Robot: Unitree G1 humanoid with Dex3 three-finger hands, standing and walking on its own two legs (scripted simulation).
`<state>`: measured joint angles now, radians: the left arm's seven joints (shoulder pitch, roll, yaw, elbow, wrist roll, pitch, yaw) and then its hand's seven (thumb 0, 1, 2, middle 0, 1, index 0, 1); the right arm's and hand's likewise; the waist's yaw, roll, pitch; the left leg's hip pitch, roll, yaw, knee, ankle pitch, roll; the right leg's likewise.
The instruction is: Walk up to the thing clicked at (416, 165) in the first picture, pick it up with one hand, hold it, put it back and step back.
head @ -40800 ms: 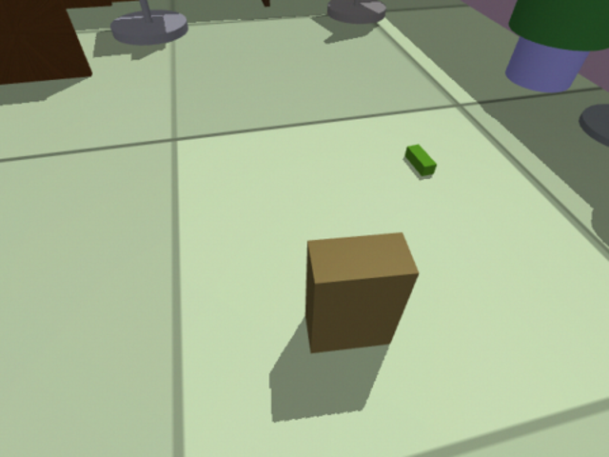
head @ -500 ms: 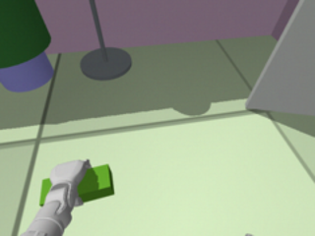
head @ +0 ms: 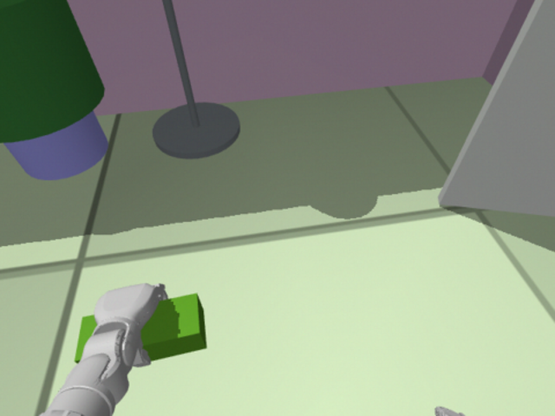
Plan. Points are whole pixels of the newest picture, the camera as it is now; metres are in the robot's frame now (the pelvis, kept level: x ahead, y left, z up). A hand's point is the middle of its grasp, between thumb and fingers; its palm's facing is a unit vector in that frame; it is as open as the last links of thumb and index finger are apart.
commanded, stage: hold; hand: left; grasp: from above
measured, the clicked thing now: (145, 333) +0.31 +0.22 -0.09
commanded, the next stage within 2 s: crouch in 1.30 s
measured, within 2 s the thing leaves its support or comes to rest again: neither
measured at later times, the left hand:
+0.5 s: hand (134, 344) +0.27 +0.22 -0.05, palm faces -0.44 -0.09 -0.90, open 10.3 cm
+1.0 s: hand (131, 344) +0.27 +0.22 -0.04, palm faces -0.46 -0.09 -0.88, open 10.3 cm
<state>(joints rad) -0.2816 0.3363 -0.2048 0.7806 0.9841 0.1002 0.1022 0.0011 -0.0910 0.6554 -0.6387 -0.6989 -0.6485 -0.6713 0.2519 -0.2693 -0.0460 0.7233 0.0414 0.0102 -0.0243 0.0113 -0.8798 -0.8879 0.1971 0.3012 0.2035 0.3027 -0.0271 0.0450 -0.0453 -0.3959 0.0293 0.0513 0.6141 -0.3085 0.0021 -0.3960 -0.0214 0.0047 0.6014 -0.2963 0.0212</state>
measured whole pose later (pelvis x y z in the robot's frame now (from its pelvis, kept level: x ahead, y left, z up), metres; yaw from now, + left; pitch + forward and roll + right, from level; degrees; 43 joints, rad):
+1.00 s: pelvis -0.02 +0.00 +0.01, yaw +0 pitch +1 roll +0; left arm -0.24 0.35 -0.22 0.67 0.98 0.11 0.01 0.00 -0.08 0.65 -0.63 -0.70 -0.64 -0.67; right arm 0.19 -0.26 -0.02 0.68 0.06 0.03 -0.03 0.01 -0.90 -0.89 0.20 0.30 0.20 0.30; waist 0.00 0.05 0.00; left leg -0.28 0.02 0.05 0.49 -0.23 0.00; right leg -0.29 -0.02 0.01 0.50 -0.23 0.02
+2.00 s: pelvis -0.04 +0.00 -0.08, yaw +1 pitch +21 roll -1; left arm -0.54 0.35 -0.12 1.19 1.15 0.00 0.40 0.00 -0.05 0.61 -0.63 -0.69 -0.64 -0.66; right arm 0.25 -0.29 -0.07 0.73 -0.01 0.01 0.00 0.01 -0.88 -0.89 0.20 0.30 0.20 0.30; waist -0.09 0.00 -0.14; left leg -1.06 0.04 0.01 1.16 -0.47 0.00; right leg -1.04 -0.02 -0.02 1.13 -0.46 0.02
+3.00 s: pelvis -0.08 +0.00 -0.37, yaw -3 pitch +37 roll -6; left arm -0.96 0.66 0.13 1.44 1.21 -0.11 0.39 0.00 -0.09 0.63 -0.67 -0.65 -0.68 -0.62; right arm 0.17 -0.28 0.01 0.75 -0.13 -0.09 0.12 0.00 -0.89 -0.89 0.20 0.30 0.20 0.30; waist -0.23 0.02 -0.08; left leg -2.17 0.04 -0.08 2.20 -0.69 0.00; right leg -2.12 -0.01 -0.06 2.14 -0.67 0.02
